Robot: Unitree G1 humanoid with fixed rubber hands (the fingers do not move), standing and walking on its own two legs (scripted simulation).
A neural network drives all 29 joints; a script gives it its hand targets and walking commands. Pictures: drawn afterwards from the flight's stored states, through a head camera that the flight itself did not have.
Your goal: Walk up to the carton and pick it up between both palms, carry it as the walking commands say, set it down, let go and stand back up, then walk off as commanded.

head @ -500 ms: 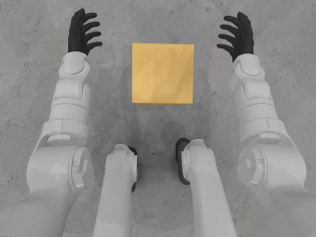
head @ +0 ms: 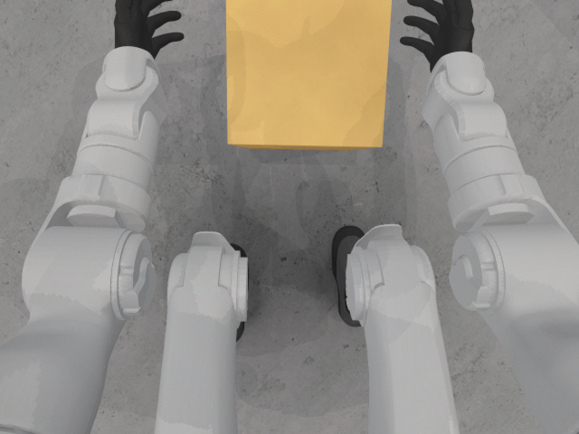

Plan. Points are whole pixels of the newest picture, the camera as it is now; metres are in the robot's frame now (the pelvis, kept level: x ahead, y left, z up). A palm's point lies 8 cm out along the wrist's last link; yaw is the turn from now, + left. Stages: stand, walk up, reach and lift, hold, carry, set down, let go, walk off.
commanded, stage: reach and lift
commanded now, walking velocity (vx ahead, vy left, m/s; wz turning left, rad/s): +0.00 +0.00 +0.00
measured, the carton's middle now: (301, 88) +0.50 -0.03 -0.30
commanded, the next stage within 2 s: none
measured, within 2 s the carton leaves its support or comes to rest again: leaves its support in 1.64 s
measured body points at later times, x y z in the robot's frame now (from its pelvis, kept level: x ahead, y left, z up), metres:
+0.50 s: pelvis -0.01 +0.00 -0.06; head +0.37 +0.00 +0.19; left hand +0.54 +0.16 -0.25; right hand +0.53 -0.19 -0.25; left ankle +0.10 +0.13 -0.40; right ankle +0.12 -0.12 -0.40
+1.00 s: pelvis -0.01 +0.00 -0.05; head +0.36 +0.00 +0.19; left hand +0.54 +0.13 -0.25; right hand +0.53 -0.17 -0.25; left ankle +0.10 +0.13 -0.40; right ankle +0.12 -0.12 -0.40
